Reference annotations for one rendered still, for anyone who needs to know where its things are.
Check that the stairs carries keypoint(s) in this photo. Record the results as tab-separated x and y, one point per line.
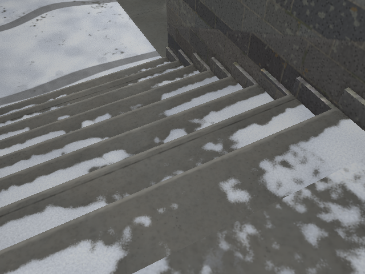
69	152

